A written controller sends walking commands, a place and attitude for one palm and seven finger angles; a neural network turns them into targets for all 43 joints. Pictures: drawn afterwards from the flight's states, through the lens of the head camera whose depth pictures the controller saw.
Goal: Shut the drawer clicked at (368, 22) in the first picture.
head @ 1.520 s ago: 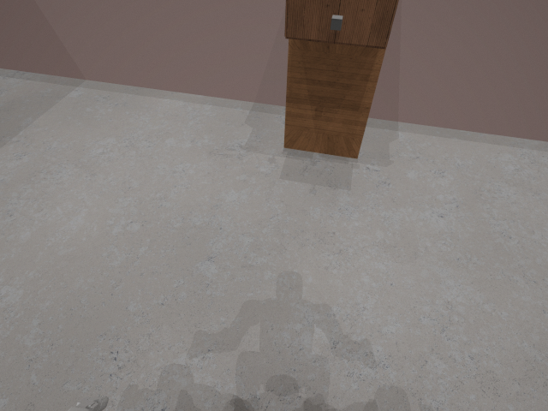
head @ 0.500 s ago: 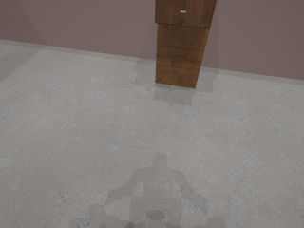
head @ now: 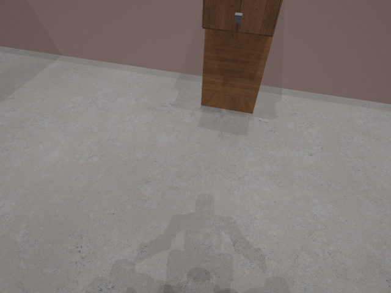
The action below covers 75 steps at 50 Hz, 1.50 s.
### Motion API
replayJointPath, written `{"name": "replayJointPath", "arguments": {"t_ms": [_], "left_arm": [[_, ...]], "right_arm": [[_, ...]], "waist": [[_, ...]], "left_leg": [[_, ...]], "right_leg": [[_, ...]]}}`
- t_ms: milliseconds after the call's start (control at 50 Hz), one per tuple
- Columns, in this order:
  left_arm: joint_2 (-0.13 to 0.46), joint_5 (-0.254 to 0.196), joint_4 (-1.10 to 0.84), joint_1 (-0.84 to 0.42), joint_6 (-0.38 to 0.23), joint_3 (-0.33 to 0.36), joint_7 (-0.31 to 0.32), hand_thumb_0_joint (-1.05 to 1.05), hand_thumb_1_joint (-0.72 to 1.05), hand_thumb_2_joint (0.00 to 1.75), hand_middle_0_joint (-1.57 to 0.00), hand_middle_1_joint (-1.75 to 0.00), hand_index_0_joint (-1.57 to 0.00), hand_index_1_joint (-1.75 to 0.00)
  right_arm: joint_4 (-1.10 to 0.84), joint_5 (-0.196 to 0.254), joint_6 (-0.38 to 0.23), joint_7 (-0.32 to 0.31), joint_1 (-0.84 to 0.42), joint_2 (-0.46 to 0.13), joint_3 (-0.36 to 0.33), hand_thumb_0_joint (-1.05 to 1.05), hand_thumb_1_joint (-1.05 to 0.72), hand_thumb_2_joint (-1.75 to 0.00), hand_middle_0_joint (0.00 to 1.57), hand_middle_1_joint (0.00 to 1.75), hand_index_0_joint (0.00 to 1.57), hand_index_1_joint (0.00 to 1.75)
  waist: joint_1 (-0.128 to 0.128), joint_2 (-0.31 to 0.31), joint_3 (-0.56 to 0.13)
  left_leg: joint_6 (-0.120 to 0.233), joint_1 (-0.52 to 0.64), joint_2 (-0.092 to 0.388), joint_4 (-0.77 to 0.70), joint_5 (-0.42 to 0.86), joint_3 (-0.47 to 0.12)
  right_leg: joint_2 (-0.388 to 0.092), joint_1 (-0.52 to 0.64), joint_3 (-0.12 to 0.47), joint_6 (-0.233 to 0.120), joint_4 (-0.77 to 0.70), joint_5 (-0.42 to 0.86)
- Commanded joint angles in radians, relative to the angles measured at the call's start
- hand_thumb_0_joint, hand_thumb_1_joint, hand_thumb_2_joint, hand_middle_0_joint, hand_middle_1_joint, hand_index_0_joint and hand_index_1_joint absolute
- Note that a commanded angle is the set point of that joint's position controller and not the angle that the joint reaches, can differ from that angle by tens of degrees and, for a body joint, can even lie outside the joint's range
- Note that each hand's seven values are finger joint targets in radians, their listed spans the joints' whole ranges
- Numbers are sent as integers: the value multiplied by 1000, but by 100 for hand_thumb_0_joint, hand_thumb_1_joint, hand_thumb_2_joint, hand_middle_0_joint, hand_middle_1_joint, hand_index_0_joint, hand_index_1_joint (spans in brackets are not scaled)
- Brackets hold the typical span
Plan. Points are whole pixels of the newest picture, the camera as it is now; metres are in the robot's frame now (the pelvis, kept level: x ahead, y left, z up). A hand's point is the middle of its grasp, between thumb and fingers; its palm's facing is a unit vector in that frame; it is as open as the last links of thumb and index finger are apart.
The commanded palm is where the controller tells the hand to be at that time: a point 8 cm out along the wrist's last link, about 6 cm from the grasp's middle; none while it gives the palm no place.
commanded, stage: walk to a spot facing it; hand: left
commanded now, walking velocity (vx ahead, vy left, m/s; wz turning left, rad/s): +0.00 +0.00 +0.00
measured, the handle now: (238, 16) +1.35 -0.14 +0.04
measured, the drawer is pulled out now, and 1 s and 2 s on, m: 0.24 0.24 0.24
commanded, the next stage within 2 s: turn to face it in 1.66 s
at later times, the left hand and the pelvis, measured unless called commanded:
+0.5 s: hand out of the picture +0.08 +0.16 -0.19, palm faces -0.05 -0.98 -0.19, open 7.4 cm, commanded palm none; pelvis +0.09 -0.03 -0.02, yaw -7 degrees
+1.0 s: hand (138, 204) +0.39 +0.20 -0.18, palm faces -0.23 -0.95 -0.19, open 7.4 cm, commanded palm none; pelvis +0.30 +0.02 -0.01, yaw -19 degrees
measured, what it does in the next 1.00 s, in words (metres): walks ahead, turning right: left foot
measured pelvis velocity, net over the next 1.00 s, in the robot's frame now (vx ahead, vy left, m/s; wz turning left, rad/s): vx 0.30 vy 0.02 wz -0.32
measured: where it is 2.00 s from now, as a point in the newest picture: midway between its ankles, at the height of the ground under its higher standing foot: (230, 214)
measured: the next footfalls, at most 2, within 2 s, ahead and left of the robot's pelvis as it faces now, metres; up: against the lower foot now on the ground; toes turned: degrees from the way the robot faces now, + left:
left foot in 0.78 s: +0.38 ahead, +0.09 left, +0.00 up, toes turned -5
right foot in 1.34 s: +0.51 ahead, -0.22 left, +0.00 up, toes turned -35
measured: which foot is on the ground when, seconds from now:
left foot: down 0.00-0.38, up 0.40-0.76, down 0.78-1.00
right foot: down 0.00-0.78, up 0.80-1.00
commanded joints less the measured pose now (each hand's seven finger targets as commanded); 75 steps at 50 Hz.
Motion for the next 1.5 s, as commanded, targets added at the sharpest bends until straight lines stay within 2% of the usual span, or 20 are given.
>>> {"name": "replayJointPath", "arguments": {"t_ms": [0,180,260,320,340,360,380,440,700,740,760,780,840,900,1200,1280,1300,1320,1380,1480], "left_arm": [[200,-2,-63,-41,-19,37,13,0,90,90,-20,-30,-20,-30],[68,12,-98,115,17,48,-17,0,90,90,-20,-30,-20,-30],[-9,9,-152,96,-9,55,-26,0,90,90,-20,-30,-20,-30],[-46,10,-135,167,-26,65,-31,0,90,90,-20,-30,-20,-30],[-32,14,-84,320,-32,75,-29,0,90,90,-20,-30,-20,-30],[89,20,-36,472,-46,102,-9,0,90,90,-20,-30,-20,-30],[90,-3,-12,548,-52,94,6,0,90,90,-20,-30,-20,-30],[-1,12,-38,417,-52,69,19,0,90,90,-20,-30,-20,-30],[-18,12,-8,327,-65,84,25,0,90,90,-20,-30,-20,-30],[-53,2,-18,336,-61,85,18,0,90,90,-20,-30,-20,-30],[-118,-5,-35,400,-54,83,7,0,90,90,-20,-30,-20,-30],[-118,0,-69,351,-62,80,6,0,90,90,-20,-30,-20,-30],[-130,19,-78,215,-39,80,-11,0,90,90,-20,-30,-20,-30],[-162,26,-67,266,-5,81,-21,0,90,90,-20,-30,-20,-30],[-142,21,-218,-131,-1,74,-42,0,90,90,-20,-30,-20,-30],[-62,27,-120,196,-31,98,-30,0,90,90,-20,-30,-20,-30],[61,28,-89,325,-45,129,-16,0,90,90,-20,-30,-20,-30],[139,2,-64,402,-44,141,-8,0,90,90,-20,-30,-20,-30],[26,-4,-103,195,-45,107,8,0,90,90,-20,-30,-20,-30],[-67,12,-96,131,-69,84,13,0,90,90,-20,-30,-20,-30]], "right_arm": [[-67,6,-24,-15,-53,-210,-45,0,-90,-90,20,30,20,30],[-86,-11,-4,-10,106,-111,-53,0,-90,-90,20,30,20,30],[-91,-4,-31,-17,205,-132,-84,0,-90,-90,20,30,20,30],[-92,-10,-39,-21,182,-86,-78,0,-90,-90,20,30,20,30],[-105,-8,-39,-18,135,-59,-72,0,-90,-90,20,30,20,30],[-156,5,-48,-9,89,24,-54,0,-90,-90,20,30,20,30],[-194,-1,-58,-8,-3,-7,-57,0,-90,-90,20,30,20,30],[-170,-10,-49,-2,-12,46,-65,0,-90,-90,20,30,20,30],[-184,-1,-55,21,39,94,-79,0,-90,-90,20,30,20,30],[-100,-14,-64,-6,324,-5,-102,0,-90,-90,20,30,20,30],[-77,-26,-66,-14,445,-128,-131,0,-90,-90,20,30,20,30],[-79,-18,-54,-12,435,-127,-121,0,-90,-90,20,30,20,30],[-122,-15,-63,-18,204,50,-84,0,-90,-90,20,30,20,30],[-108,-12,-85,-24,187,91,-73,0,-90,-90,20,30,20,30],[-38,-22,-74,-22,379,40,-81,0,-90,-90,20,30,20,30],[-50,-9,-65,-17,332,11,-83,0,-90,-90,20,30,20,30],[-74,6,-68,-4,365,63,-74,0,-90,-90,20,30,20,30],[-116,11,-73,-11,313,98,-65,0,-90,-90,20,30,20,30],[-115,-4,-58,-11,195,87,-78,0,-90,-90,20,30,20,30],[-72,-19,-13,1,303,146,-76,0,-90,-90,20,30,20,30]], "waist": [[0,19,-71],[-5,33,105],[-36,207,80],[19,124,53],[92,13,2],[135,-355,-32],[157,-257,-2],[70,-37,90],[-21,-121,50],[-127,38,-121],[-136,337,-246],[-117,317,-213],[-34,130,61],[23,119,19],[-65,125,102],[98,73,-100],[139,-137,-242],[135,-216,-291],[57,-26,-67],[-48,-96,-12]], "left_leg": [[38,16,114,-60,145,-99],[67,-102,147,-12,-425,-98],[184,69,341,-110,-278,-262],[138,-54,301,73,23,-84],[76,-204,208,307,15,39],[2,-522,53,652,-206,188],[5,-605,52,758,-348,82],[-12,-627,126,815,-205,24],[6,-193,43,249,20,146],[41,221,119,158,15,34],[123,381,400,38,-73,-354],[177,283,490,-126,-250,-526],[130,-95,402,-211,-371,-297],[109,-154,327,-198,-147,-48],[122,136,340,-129,324,210],[49,34,286,365,646,311],[1,-264,195,689,226,326],[-29,-500,63,973,-379,216],[-12,-521,184,981,-156,39],[-40,-376,182,725,-52,78]], "right_leg": [[-120,2,105,-29,-67,130],[-29,-234,166,-65,48,-373],[14,-406,-14,-28,364,-256],[-21,-170,-52,-27,217,-212],[-31,64,9,-51,75,-125],[-291,283,436,-151,-90,-56],[-370,264,599,-220,-140,104],[-323,120,444,-248,-133,106],[-174,4,132,-130,-46,346],[-92,-143,75,-85,340,306],[46,-329,-40,-40,698,-206],[52,-416,18,-53,881,-364],[-89,-484,31,-47,966,-134],[-110,-411,10,-23,873,-57],[-81,-443,-133,-24,304,14],[6,75,-188,-91,149,32],[-243,389,140,-178,95,13],[-452,494,519,-288,-17,242],[-356,120,287,-217,-98,139],[-233,-145,67,-169,-175,93]]}}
